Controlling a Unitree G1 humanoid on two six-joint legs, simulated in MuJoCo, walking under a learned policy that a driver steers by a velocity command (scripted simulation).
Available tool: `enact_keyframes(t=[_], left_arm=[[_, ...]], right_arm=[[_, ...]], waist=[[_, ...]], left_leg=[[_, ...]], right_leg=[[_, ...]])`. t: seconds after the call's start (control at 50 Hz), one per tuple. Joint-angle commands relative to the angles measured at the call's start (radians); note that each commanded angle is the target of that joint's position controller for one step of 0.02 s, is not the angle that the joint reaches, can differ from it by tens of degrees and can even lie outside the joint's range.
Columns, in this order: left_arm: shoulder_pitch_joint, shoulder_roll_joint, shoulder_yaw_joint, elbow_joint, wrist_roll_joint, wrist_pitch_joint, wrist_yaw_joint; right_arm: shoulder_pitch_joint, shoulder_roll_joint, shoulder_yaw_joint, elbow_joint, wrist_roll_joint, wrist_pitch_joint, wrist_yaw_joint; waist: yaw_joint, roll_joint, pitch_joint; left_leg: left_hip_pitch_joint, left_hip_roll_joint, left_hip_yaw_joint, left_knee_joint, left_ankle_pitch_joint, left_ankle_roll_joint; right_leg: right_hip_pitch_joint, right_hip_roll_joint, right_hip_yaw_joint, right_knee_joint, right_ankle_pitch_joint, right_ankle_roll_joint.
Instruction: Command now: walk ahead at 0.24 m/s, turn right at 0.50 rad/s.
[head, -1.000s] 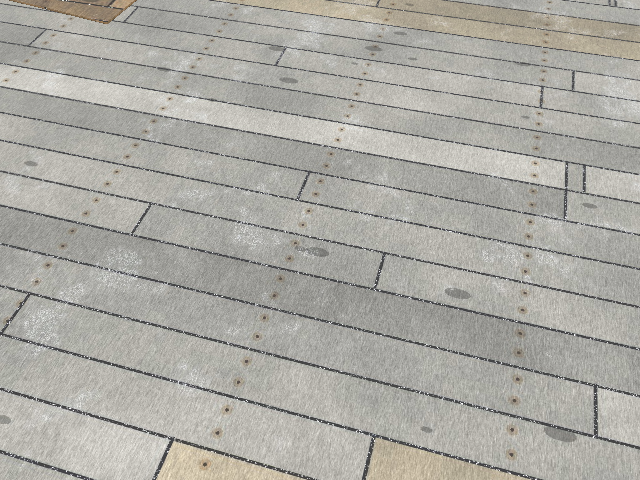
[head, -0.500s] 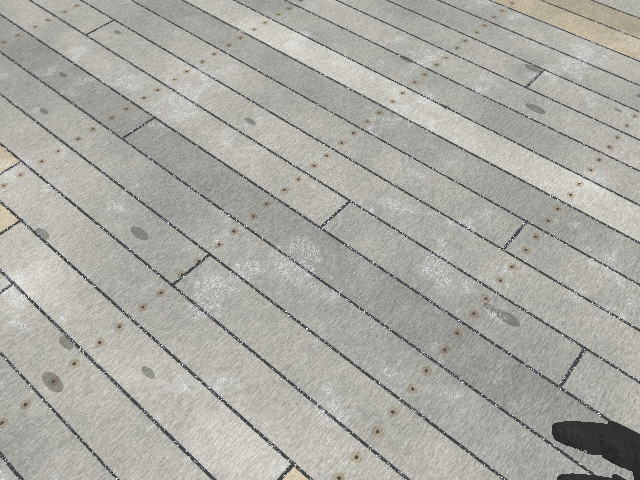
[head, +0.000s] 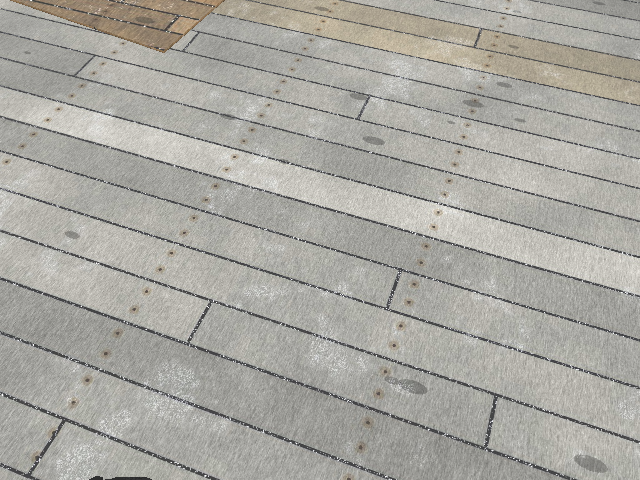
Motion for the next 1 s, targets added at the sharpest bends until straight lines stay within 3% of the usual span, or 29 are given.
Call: enact_keyframes(t=[0.02, 0.04, 0.06, 0.08, 0.1, 0.12, 0.14, 0.16, 0.2, 0.24, 0.28, 0.36, 0.4, 0.44, 0.46, 0.48, 0.5, 0.52, 0.54, 0.58, 0.64, 0.68, 0.72, 0.74, 0.76, 0.78, 0.82, 0.88, 1.0], left_arm=[[0.305, 0.226, 0.088, -0.016, 0.007, -0.002, 0.027], [0.267, 0.329, 0.099, -0.042, 0.021, 0.006, 0.049], [0.268, 0.298, 0.083, -0.082, 0.034, -0.002, 0.041], [0.21, 0.247, 0.076, -0.104, 0.025, 0.002, 0.038], [0.144, 0.204, 0.065, -0.103, -0.001, 0.005, 0.04], [0.1, 0.156, 0.048, -0.1, -0.02, 0.012, 0.045], [0.086, 0.174, 0.053, -0.108, -0.004, 0.014, 0.05], [0.057, 0.185, 0.057, -0.115, 0.011, 0.019, 0.051], [0.037, 0.187, 0.062, -0.119, 0.015, 0.025, 0.057], [0.064, 0.213, 0.071, -0.112, 0.008, 0.034, 0.07], [0.052, 0.224, 0.075, -0.118, 0.001, 0.053, 0.084], [0.037, 0.19, 0.061, -0.123, 0.009, 0.076, 0.091], [0.049, 0.177, 0.054, -0.119, 0.013, 0.079, 0.086], [0.041, 0.151, 0.039, -0.117, 0.008, 0.082, 0.083], [0.083, 0.122, 0.029, -0.104, 0.009, 0.08, 0.083], [0.146, 0.074, 0.014, -0.102, 0.027, 0.075, 0.083], [0.132, 0.106, 0.025, -0.128, 0.017, 0.065, 0.082], [0.094, 0.18, 0.044, -0.118, 0.021, 0.061, 0.087], [0.073, 0.203, 0.058, -0.109, 0.009, 0.064, 0.089], [0.095, 0.158, 0.052, -0.083, 0.013, 0.086, 0.096], [0.083, 0.061, 0.018, -0.072, 0.008, 0.088, 0.089], [0.061, 0.06, 0.017, -0.068, -0.001, 0.084, 0.086], [0.098, 0.068, 0.02, -0.04, -0.001, 0.083, 0.083], [0.093, 0.09, 0.022, -0.038, 0.009, 0.083, 0.084], [0.092, 0.137, 0.029, -0.049, 0.02, 0.084, 0.089], [0.084, 0.181, 0.041, -0.032, 0.023, 0.086, 0.09], [0.075, 0.091, 0.022, -0.029, 0.03, 0.078, 0.078], [0.084, 0.093, 0.018, -0.01, 0.028, 0.061, 0.081], [0.108, 0.08, 0.009, 0.019, 0.023, 0.046, 0.09]], right_arm=[[-0.079, -0.178, -0.036, -0.096, 0.009, -0.003, -0.013], [0.045, -0.03, 0.006, -0.134, -0.05, -0.022, 0.006], [0.084, -0.11, 0.008, -0.129, -0.03, -0.045, 0.028], [-0.034, -0.177, -0.01, -0.147, 0.007, -0.045, 0.035], [-0.086, -0.163, -0.007, -0.171, 0.007, -0.038, 0.029], [-0.146, -0.145, -0.006, -0.165, -0.019, -0.022, 0.012], [-0.111, -0.148, -0.009, -0.176, -0.016, -0.007, 0.008], [-0.07, -0.152, -0.01, -0.171, -0.015, 0.008, 0.007], [-0.052, -0.123, -0.004, -0.151, -0.017, 0.015, 0.001], [-0.083, -0.105, 0.003, -0.156, -0.025, 0.018, -0.006], [-0.104, -0.107, 0.004, -0.158, -0.02, 0.027, -0.006], [-0.158, -0.108, 0.003, -0.174, -0.012, 0.034, 0.002], [-0.17, -0.109, 0.001, -0.185, -0.012, 0.022, 0.011], [-0.134, -0.095, 0.0, -0.179, -0.016, 0.005, 0.022], [-0.126, -0.115, -0.005, -0.183, -0.029, -0.002, 0.024], [-0.132, -0.188, -0.016, -0.203, -0.05, -0.002, 0.02], [-0.157, -0.195, -0.017, -0.182, -0.071, 0.003, 0.021], [-0.17, -0.148, -0.007, -0.201, -0.063, 0.0, 0.022], [-0.168, -0.146, -0.008, -0.196, -0.048, -0.001, 0.02], [-0.189, -0.143, -0.006, -0.19, -0.019, 0.001, 0.018], [-0.194, -0.108, 0.003, -0.175, -0.019, 0.019, 0.02], [-0.148, -0.113, 0.001, -0.158, -0.018, 0.03, 0.021], [-0.141, -0.108, 0.005, -0.148, -0.004, 0.034, 0.023], [-0.111, -0.102, 0.008, -0.139, -0.003, 0.027, 0.025], [-0.099, -0.093, 0.014, -0.138, -0.016, 0.013, 0.031], [-0.067, -0.082, 0.015, -0.139, -0.027, -0.001, 0.039], [-0.152, -0.095, 0.014, -0.131, -0.032, -0.003, 0.04], [-0.16, -0.076, 0.017, -0.124, -0.025, 0.013, 0.029], [-0.144, -0.07, 0.013, -0.081, -0.021, 0.023, 0.015]], waist=[[0.215, 0.033, -0.199], [0.083, -0.278, -0.311], [0.12, -0.154, -0.57], [0.154, -0.027, -0.501], [0.116, 0.044, -0.331], [0.095, 0.139, -0.212], [0.05, 0.042, -0.166], [0.02, 0.001, -0.152], [0.008, -0.005, -0.151], [0.028, -0.007, -0.193], [0.034, -0.033, -0.224], [0.065, -0.107, -0.18], [0.077, -0.132, -0.167], [0.046, -0.131, -0.162], [0.048, -0.098, -0.153], [0.096, 0.104, -0.171], [0.124, 0.307, -0.116], [0.075, 0.242, -0.111], [0.064, 0.194, -0.101], [0.071, 0.158, -0.091], [0.067, 0.189, -0.105], [0.038, 0.223, -0.132], [0.061, 0.215, -0.132], [0.051, 0.192, -0.131], [0.038, 0.12, -0.148], [-0.008, -0.023, -0.147], [0.042, -0.018, -0.106], [0.041, -0.033, -0.053], [0.04, -0.012, -0.027]], left_leg=[[-0.2, 0.158, -0.043, 0.586, 0.963, 0.001], [-0.607, -0.033, -0.077, 0.984, -0.15, -0.076], [-0.714, -0.085, -0.364, 1.189, -0.259, -0.086], [-0.739, -0.016, -0.413, 1.164, -0.164, -0.062], [-0.784, 0.018, -0.385, 1.059, -0.087, -0.054], [-0.762, 0.051, -0.351, 0.957, -0.037, -0.046], [-0.702, 0.053, -0.363, 0.931, -0.018, -0.056], [-0.647, 0.059, -0.366, 0.875, -0.017, -0.069], [-0.58, 0.048, -0.334, 0.724, 0.001, -0.086], [-0.574, 0.03, -0.33, 0.626, 0.059, -0.106], [-0.543, 0.02, -0.34, 0.562, 0.138, -0.112], [-0.502, 0.022, -0.33, 0.439, 0.189, -0.1], [-0.476, 0.021, -0.322, 0.357, 0.166, -0.084], [-0.368, 0.016, -0.298, 0.147, 0.265, -0.047], [-0.297, 0.07, -0.345, 0.046, 0.35, -0.015], [-0.225, 0.267, -0.539, -0.01, 0.501, 0.06], [-0.308, 0.382, -0.711, -0.05, 0.558, 0.218], [-0.337, 0.384, -0.729, -0.069, 0.514, 0.262], [-0.321, 0.344, -0.679, -0.053, 0.501, 0.242], [-0.294, 0.29, -0.587, -0.024, 0.526, 0.198], [-0.284, 0.192, -0.445, 0.014, 0.627, 0.157], [-0.231, 0.194, -0.449, 0.039, 0.662, 0.17], [-0.235, 0.18, -0.445, 0.061, 0.618, 0.147], [-0.266, 0.173, -0.452, 0.055, 0.557, 0.112], [-0.323, 0.154, -0.431, 0.073, 0.47, 0.065], [-0.338, 0.08, -0.348, 0.071, 0.349, 0.021], [-0.297, 0.05, -0.306, 0.101, 0.275, -0.021], [-0.3, 0.051, -0.305, 0.115, 0.32, -0.014], [-0.285, 0.048, -0.304, 0.115, 0.313, -0.022]], right_leg=[[0.48, 0.028, 0.068, -0.13, 0.235, -0.095], [0.851, -0.26, 0.462, 0.008, 0.848, -0.283], [0.974, -0.391, 0.788, -0.095, 0.697, -0.43], [0.888, -0.328, 0.653, -0.136, 0.53, -0.365], [0.731, -0.269, 0.549, -0.165, 0.399, -0.303], [0.582, -0.206, 0.47, -0.224, 0.27, -0.225], [0.45, -0.211, 0.468, -0.242, 0.327, -0.256], [0.368, -0.199, 0.461, -0.263, 0.298, -0.26], [0.276, -0.136, 0.377, -0.258, 0.338, -0.222], [0.284, -0.132, 0.374, -0.23, 0.396, -0.213], [0.27, -0.112, 0.385, -0.231, 0.22, -0.183], [0.231, -0.093, 0.415, -0.24, -0.13, -0.139], [0.258, -0.106, 0.45, -0.206, -0.129, -0.134], [0.263, -0.092, 0.459, -0.143, -0.089, -0.099], [0.239, -0.055, 0.44, -0.101, -0.149, -0.049], [0.178, 0.051, 0.324, 0.082, -0.391, 0.019], [0.102, 0.114, 0.204, 0.151, -0.55, 0.064], [0.11, 0.072, 0.222, 0.297, -0.577, 0.101], [0.09, 0.074, 0.217, 0.379, -0.551, 0.117], [0.077, 0.049, 0.215, 0.433, -0.504, 0.152], [0.188, 0.023, 0.127, 0.222, -0.461, 0.169], [0.248, 0.021, 0.102, 0.064, -0.403, 0.169], [0.356, 0.028, 0.08, -0.188, -0.199, 0.145], [0.419, 0.009, 0.113, -0.232, -0.114, 0.123], [0.494, -0.059, 0.177, -0.198, 0.031, 0.095], [0.462, -0.074, 0.188, -0.12, 0.012, 0.047], [0.36, -0.057, 0.187, -0.148, -0.158, 0.034], [0.312, -0.045, 0.182, -0.156, -0.164, 0.06], [0.285, -0.035, 0.179, -0.16, -0.198, 0.065]])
